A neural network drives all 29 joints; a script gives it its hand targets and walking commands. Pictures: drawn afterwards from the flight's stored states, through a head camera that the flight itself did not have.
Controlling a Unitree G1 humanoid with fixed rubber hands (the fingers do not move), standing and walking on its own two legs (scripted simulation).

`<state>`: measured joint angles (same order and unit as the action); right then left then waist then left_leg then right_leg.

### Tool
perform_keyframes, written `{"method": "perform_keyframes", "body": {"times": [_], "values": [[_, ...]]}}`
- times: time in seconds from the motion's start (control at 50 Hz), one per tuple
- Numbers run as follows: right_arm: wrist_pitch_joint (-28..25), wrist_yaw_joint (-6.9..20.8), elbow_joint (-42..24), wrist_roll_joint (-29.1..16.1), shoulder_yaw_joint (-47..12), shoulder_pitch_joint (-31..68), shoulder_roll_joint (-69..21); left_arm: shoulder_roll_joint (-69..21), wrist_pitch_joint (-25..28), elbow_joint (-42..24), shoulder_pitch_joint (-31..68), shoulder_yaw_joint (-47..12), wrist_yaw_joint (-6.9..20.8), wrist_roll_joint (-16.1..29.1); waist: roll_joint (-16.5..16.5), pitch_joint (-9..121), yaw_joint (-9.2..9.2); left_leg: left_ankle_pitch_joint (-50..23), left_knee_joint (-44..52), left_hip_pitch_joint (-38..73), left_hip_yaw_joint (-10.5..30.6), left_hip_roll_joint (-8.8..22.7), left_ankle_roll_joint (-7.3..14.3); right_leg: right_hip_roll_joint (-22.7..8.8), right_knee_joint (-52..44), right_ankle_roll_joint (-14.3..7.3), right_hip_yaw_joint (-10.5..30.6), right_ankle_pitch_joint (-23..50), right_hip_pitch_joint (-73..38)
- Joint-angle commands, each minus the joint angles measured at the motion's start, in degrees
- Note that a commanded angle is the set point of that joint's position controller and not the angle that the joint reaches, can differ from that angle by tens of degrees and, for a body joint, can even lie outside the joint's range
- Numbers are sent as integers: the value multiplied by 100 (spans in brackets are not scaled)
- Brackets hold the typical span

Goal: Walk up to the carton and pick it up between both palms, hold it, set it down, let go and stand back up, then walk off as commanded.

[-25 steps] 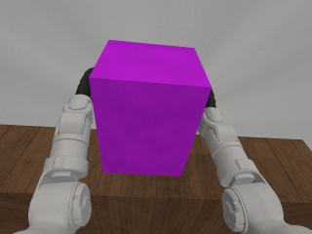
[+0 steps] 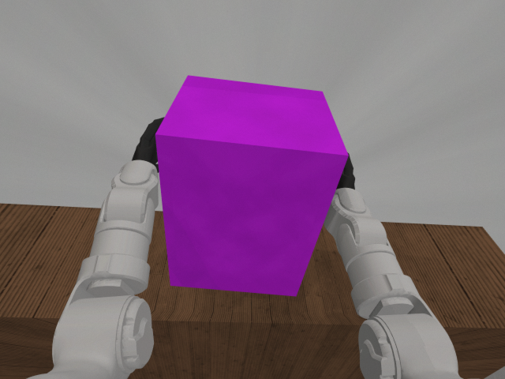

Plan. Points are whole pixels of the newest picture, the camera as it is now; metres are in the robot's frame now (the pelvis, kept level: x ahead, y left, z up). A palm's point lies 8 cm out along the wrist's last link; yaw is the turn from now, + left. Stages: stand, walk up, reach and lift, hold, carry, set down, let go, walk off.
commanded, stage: set down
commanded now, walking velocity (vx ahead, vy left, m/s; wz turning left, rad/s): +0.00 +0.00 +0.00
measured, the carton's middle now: (244, 190) +0.41 -0.01 +0.13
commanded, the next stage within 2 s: none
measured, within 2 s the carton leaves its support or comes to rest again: neither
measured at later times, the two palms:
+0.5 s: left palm (155, 178) +0.43 +0.14 +0.14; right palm (339, 200) +0.38 -0.17 +0.13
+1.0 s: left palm (162, 189) +0.44 +0.13 +0.11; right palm (339, 214) +0.37 -0.17 +0.11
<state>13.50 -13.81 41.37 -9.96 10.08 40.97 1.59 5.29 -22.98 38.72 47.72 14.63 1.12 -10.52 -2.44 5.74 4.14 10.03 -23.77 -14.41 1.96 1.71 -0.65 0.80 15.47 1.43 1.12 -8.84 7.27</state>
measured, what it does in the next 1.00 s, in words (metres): stands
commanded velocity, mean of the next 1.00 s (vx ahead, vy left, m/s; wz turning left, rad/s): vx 0.00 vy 0.00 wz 0.00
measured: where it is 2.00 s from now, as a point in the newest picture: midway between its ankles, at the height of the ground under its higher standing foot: outside the picture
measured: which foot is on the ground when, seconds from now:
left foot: down 0.00-1.00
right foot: down 0.00-1.00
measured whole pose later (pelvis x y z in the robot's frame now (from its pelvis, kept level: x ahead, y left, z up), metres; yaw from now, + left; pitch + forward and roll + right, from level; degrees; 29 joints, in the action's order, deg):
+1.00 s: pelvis +0.01 +0.00 +0.00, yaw +0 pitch +2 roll -2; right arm 5.2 -12.7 47.8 6.7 22.3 40.1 -7.4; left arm 9.7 -5.7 58.8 47.8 15.3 4.1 -9.0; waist -4.1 3.9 8.0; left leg 9.9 -22.3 -14.0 2.0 1.5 -0.7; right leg 0.5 15.1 1.4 1.1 -9.2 7.4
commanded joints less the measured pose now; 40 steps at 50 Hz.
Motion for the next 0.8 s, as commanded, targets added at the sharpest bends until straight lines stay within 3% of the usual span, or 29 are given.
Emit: {"method": "perform_keyframes", "body": {"times": [0.0,0.02,0.1,0.12,0.14,0.16,0.18,0.2,0.24,0.26,0.28,0.3,0.32,0.36,0.38,0.42,0.46,0.48,0.5,0.52,0.54,0.56,0.64,0.66,0.68,0.7,0.74,0.76,0.78], "values": [[-877,680,-2364,178,-1939,5579,-3445,-4246,735,-248,3760,-1987,1028,610,553,3262,434,-1969,74,2626,-271,-428,-221,199,-78,88,-336,2432,-866],[-811,670,-1847,249,-1759,5553,-3415,-4227,778,142,3783,-1998,1019,613,606,2749,678,-1602,186,2403,-272,-442,-201,132,-131,97,-342,2089,-595],[-838,743,-1283,686,-1331,5149,-3376,-3902,918,550,3799,-1576,1144,471,360,2451,657,-1048,410,2287,-350,-433,-136,93,-229,184,-386,1632,-622],[-918,706,-1621,593,-1477,5385,-3486,-3892,936,766,3612,-1482,1165,352,460,2462,454,-1029,512,2080,-332,-443,-66,52,-185,200,-345,1733,-729],[-922,747,-1408,703,-1452,5164,-3470,-3908,994,651,3642,-1522,1140,399,335,2573,513,-1126,488,2140,-409,-428,-78,48,-185,156,-317,1863,-801],[-1015,757,-1582,744,-1478,5387,-3468,-3960,1063,587,3911,-1569,1110,425,533,2858,439,-1282,419,2115,-374,-412,-115,79,-95,141,-338,2027,-888],[-1069,748,-1542,729,-1586,5396,-3590,-3948,1203,381,4156,-1713,1096,469,382,2908,559,-1369,392,2100,-388,-417,-105,29,-62,178,-320,2274,-966],[-1146,770,-1672,599,-1634,5419,-3678,-3943,1285,176,4306,-1815,1044,584,699,3196,512,-1609,297,2168,-330,-424,-180,99,22,153,-324,2396,-1021],[-1212,762,-1376,694,-1565,5374,-3709,-4153,1374,407,4318,-1972,1018,612,800,3256,694,-1759,225,2328,-304,-383,-245,64,-32,143,-396,2380,-735],[-1261,780,-1287,815,-1489,5204,-3699,-4252,1427,440,4166,-1939,1014,561,860,3219,647,-2032,116,2591,-307,-325,-329,109,-52,71,-417,2409,-632],[-1275,775,-1216,836,-1416,5213,-3553,-4219,1450,549,4264,-1971,1024,571,647,3109,760,-1810,192,2478,-299,-334,-302,117,-110,94,-427,2279,-647],[-1379,763,-1819,786,-1731,5454,-3804,-4175,1543,387,4226,-2052,1020,631,580,3596,602,-1970,157,2414,-358,-403,-240,62,-5,138,-387,2764,-1000],[-1351,749,-1534,890,-1516,5379,-3729,-4057,1520,840,4103,-1797,1061,456,550,3325,571,-1588,253,2187,-348,-398,-202,40,-68,158,-337,2563,-934],[-1292,744,-1240,1025,-1253,5239,-3650,-3857,1519,1041,4165,-1690,1103,444,559,2960,598,-1264,362,2069,-368,-403,-163,43,-96,148,-358,2236,-731],[-1326,737,-1246,1035,-1459,5149,-3736,-4097,1545,1098,3976,-1722,1112,381,554,2836,635,-1247,443,2028,-402,-396,-150,-10,-129,167,-388,2299,-809],[-1351,759,-1211,1166,-1173,5131,-3686,-3947,1635,920,4265,-1776,1131,520,615,3035,724,-1466,294,2112,-374,-388,-200,57,-30,163,-388,2418,-771],[-1365,736,-1182,1114,-1347,5048,-3663,-3891,1652,1075,4164,-1709,1154,531,615,2941,694,-1504,320,1894,-445,-395,-205,-5,7,167,-302,2831,-1079],[-1347,728,-1081,1152,-1164,5053,-3659,-3810,1650,1082,4311,-1756,1180,463,639,3040,835,-1384,342,1898,-444,-456,-228,17,26,186,-333,2816,-1102],[-1396,724,-1111,1279,-1218,5075,-3742,-3829,1709,1216,4375,-1639,1197,427,560,3028,731,-1219,410,1834,-460,-391,-195,-53,-20,198,-333,2614,-992],[-1449,724,-1246,1350,-1163,5038,-3842,-4065,1717,1160,4154,-1711,1194,441,563,3011,818,-1416,342,1894,-421,-383,-241,1,-14,167,-420,2739,-943],[-1446,720,-1052,1274,-1148,5031,-3821,-3834,1792,964,4457,-1743,1186,481,730,3098,737,-1594,316,1985,-455,-383,-282,22,42,148,-382,2725,-986],[-1451,759,-1015,1346,-1024,5171,-3751,-3939,1773,1279,4292,-1572,1180,421,711,2912,727,-1577,308,1884,-466,-398,-289,-23,20,143,-357,2658,-906],[-1496,736,-968,1433,-845,5072,-3775,-3740,1839,1388,4465,-1690,1235,478,762,3086,843,-1270,397,1868,-489,-394,-241,-28,-46,155,-410,2332,-783],[-1580,750,-1211,1507,-963,5208,-3896,-3885,1959,1363,4521,-1727,1201,542,554,3386,838,-1265,297,1889,-458,-379,-225,-25,5,158,-439,2481,-743],[-1527,741,-936,1571,-931,4948,-3933,-3686,2003,1370,4544,-1650,1204,507,560,3014,904,-1182,374,1656,-443,-381,-200,-55,16,166,-404,2589,-842],[-1568,738,-1125,1553,-926,5039,-3999,-3602,2008,1402,4589,-1595,1267,505,553,3209,763,-1199,341,1521,-513,-421,-207,-76,110,185,-368,2824,-1035],[-1566,705,-1063,1728,-818,5024,-3997,-3772,1991,1685,4411,-1459,1294,381,500,3029,833,-1167,384,1441,-469,-365,-169,-87,76,195,-365,2848,-999],[-1460,723,-744,1743,-752,4828,-3955,-3542,1953,1831,4335,-1298,1331,268,470,2562,804,-738,565,1284,-528,-391,-101,-97,7,221,-334,2484,-1051],[-1480,737,-882,1777,-670,4941,-4005,-3555,1991,1713,4463,-1347,1356,326,488,2840,825,-693,520,1305,-528,-402,-89,-102,72,196,-369,2374,-1021]]}}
